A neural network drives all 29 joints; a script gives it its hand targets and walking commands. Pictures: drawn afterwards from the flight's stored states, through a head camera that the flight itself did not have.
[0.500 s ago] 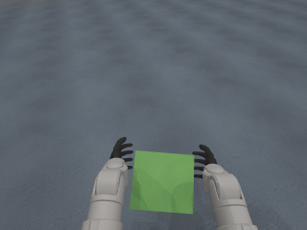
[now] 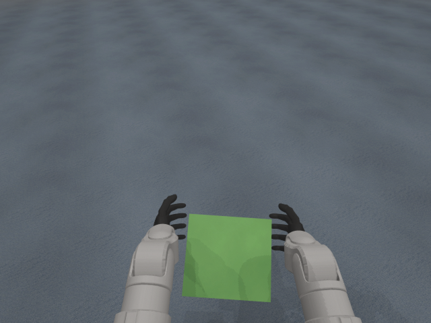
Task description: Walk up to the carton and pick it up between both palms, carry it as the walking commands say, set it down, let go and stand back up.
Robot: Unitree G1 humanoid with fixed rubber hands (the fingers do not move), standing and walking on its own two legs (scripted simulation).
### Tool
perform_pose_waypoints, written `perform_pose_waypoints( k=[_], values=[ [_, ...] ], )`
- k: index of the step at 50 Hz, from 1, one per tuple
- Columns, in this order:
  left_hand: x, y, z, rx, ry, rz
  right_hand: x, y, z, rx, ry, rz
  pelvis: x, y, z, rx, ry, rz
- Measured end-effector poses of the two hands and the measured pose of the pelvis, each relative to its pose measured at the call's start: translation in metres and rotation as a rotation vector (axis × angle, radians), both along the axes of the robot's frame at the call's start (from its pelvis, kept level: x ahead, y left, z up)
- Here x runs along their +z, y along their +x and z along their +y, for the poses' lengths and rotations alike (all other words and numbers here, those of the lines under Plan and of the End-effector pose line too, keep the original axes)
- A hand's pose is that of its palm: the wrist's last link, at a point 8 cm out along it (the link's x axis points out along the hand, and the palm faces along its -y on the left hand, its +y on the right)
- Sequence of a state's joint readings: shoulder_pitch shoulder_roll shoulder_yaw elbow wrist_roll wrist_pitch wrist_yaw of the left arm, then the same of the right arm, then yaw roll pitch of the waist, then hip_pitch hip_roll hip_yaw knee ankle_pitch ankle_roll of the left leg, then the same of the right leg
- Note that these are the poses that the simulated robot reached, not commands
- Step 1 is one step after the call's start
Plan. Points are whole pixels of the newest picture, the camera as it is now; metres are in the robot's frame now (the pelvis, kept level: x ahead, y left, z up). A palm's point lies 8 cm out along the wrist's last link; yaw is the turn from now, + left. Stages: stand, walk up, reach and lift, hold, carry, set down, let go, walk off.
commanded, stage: carry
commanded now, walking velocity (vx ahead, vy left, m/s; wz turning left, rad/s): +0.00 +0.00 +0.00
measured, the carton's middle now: (225, 251) +0.33 +0.00 -0.07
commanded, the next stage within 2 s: none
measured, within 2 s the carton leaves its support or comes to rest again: neither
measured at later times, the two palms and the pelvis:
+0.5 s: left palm (161, 233) +0.31 +0.12 +0.05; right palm (293, 239) +0.29 -0.13 +0.04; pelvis +0.00 +0.00 +0.00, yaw +0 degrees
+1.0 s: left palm (160, 234) +0.31 +0.12 +0.04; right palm (292, 239) +0.29 -0.13 +0.04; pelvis +0.00 +0.00 +0.00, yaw +0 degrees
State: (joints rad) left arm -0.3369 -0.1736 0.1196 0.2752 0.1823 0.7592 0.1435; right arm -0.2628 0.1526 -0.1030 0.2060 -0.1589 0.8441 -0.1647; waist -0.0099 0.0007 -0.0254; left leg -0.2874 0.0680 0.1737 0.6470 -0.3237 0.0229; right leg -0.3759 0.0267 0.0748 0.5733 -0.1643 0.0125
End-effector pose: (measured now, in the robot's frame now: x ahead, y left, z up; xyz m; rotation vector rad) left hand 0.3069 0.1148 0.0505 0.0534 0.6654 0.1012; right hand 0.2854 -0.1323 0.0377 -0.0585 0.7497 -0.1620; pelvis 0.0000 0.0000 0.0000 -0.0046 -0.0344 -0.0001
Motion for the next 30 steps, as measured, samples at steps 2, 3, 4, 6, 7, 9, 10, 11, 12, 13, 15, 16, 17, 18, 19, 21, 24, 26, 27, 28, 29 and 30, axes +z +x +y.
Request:
perform_pose_waypoints(
  k=[2, 3, 4, 6, 7, 9, 10, 11, 12, 13, 15, 16, 17, 18, 19, 21, 24, 26, 27, 28, 29, 30],
  values=[
    [-0.0007, -0.0005, 0.0005, 0.001, 0.0, 0.0, 0.0004, 0.0003, 0.0002, 0.002, 0.0, -0.001, 0.0, 0.0, -0.0001, 0.0, 0.0, 0.0],
    [-0.001, -0.0009, 0.0007, 0.001, 0.001, 0.001, 0.0005, 0.0003, 0.0003, 0.002, 0.001, -0.002, 0.0, -0.0001, -0.0001, 0.0, 0.0, 0.0],
    [-0.0013, -0.0012, 0.0008, 0.001, 0.001, 0.002, 0.0005, 0.0003, 0.0003, 0.003, 0.001, -0.002, 0.0, -0.0002, -0.0001, 0.0, 0.0, 0.0],
    [-0.0017, -0.0015, 0.0008, 0.0, -0.001, 0.004, 0.0003, -0.0001, 0.0002, 0.003, -0.001, 0.0, 0.0, -0.0002, -0.0001, 0.0, 0.0, 0.0],
    [-0.0019, -0.0016, 0.0008, -0.001, -0.002, 0.005, 0.0003, -0.0002, 0.0002, 0.003, -0.002, 0.0, 0.0, -0.0002, 0.0, 0.0, 0.0, 0.0],
    [-0.0024, -0.0016, 0.0012, -0.001, -0.004, 0.007, 0.0001, -0.0003, 0.0006, 0.003, -0.002, 0.001, 0.0, -0.0001, 0.0003, 0.0, 0.0, 0.0],
    [-0.0026, -0.0016, 0.0015, -0.001, -0.004, 0.008, 0.0001, -0.0002, 0.0008, 0.003, -0.003, 0.002, 0.0001, 0.0, 0.0005, 0.0, -0.001, 0.0],
    [-0.0029, -0.0016, 0.0019, -0.001, -0.004, 0.009, 0.0001, 0.0, 0.0011, 0.004, -0.003, 0.002, 0.0001, 0.0002, 0.0008, 0.0, -0.001, 0.0],
    [-0.003, -0.0014, 0.0022, -0.001, -0.004, 0.009, 0.0, 0.0002, 0.0014, 0.004, -0.003, 0.003, 0.0002, 0.0004, 0.0011, 0.0, -0.001, 0.001],
    [-0.0032, -0.0012, 0.0025, -0.001, -0.004, 0.011, -0.0002, 0.0004, 0.0017, 0.004, -0.003, 0.004, 0.0002, 0.0006, 0.0013, 0.0, -0.002, 0.001],
    [-0.0034, -0.0007, 0.0031, -0.001, -0.004, 0.012, -0.0005, 0.0009, 0.0023, 0.004, -0.002, 0.005, 0.0003, 0.0012, 0.0018, 0.0, -0.003, 0.002],
    [-0.0034, -0.0004, 0.0033, 0.0, -0.004, 0.013, -0.0004, 0.0013, 0.0025, 0.005, -0.003, 0.004, 0.0003, 0.0014, 0.0019, 0.0, -0.003, 0.002],
    [-0.0035, -0.0002, 0.0035, 0.0, -0.004, 0.013, -0.0002, 0.0017, 0.0027, 0.005, -0.003, 0.004, 0.0004, 0.0016, 0.002, 0.0, -0.003, 0.002],
    [-0.0036, -0.0001, 0.0037, 0.0, -0.004, 0.013, -0.0001, 0.002, 0.0029, 0.005, -0.003, 0.004, 0.0004, 0.0018, 0.0022, 0.0, -0.003, 0.002],
    [-0.0037, 0.0, 0.0038, 0.0, -0.004, 0.013, 0.0, 0.0022, 0.003, 0.005, -0.003, 0.004, 0.0004, 0.0019, 0.0023, 0.0, -0.003, 0.003],
    [-0.0038, 0.0001, 0.004, 0.0, -0.004, 0.014, -0.0001, 0.0022, 0.0032, 0.005, -0.004, 0.004, 0.0004, 0.002, 0.0025, 0.0, -0.004, 0.003],
    [-0.004, 0.0001, 0.0043, 0.0, -0.006, 0.014, 0.0, 0.0021, 0.0034, 0.005, -0.005, 0.005, 0.0005, 0.002, 0.0027, 0.0, -0.004, 0.003],
    [-0.0043, -0.0001, 0.0044, 0.0, -0.007, 0.015, 0.0, 0.0021, 0.0035, 0.005, -0.005, 0.005, 0.0005, 0.002, 0.0028, 0.0, -0.004, 0.003],
    [-0.0044, -0.0001, 0.0044, 0.001, -0.007, 0.016, 0.0, 0.0021, 0.0035, 0.006, -0.006, 0.005, 0.0005, 0.002, 0.0027, 0.001, -0.004, 0.003],
    [-0.0045, -0.0002, 0.0044, 0.001, -0.008, 0.016, 0.0001, 0.0021, 0.0035, 0.006, -0.006, 0.005, 0.0005, 0.002, 0.0026, 0.001, -0.004, 0.003],
    [-0.0045, -0.0002, 0.0044, 0.001, -0.008, 0.016, 0.0003, 0.0022, 0.0035, 0.006, -0.007, 0.005, 0.0005, 0.002, 0.0025, 0.001, -0.004, 0.003],
    [-0.0045, -0.0003, 0.0044, 0.001, -0.008, 0.016, 0.0005, 0.0022, 0.0034, 0.006, -0.007, 0.004, 0.0005, 0.002, 0.0025, 0.001, -0.004, 0.003]
  ],
)
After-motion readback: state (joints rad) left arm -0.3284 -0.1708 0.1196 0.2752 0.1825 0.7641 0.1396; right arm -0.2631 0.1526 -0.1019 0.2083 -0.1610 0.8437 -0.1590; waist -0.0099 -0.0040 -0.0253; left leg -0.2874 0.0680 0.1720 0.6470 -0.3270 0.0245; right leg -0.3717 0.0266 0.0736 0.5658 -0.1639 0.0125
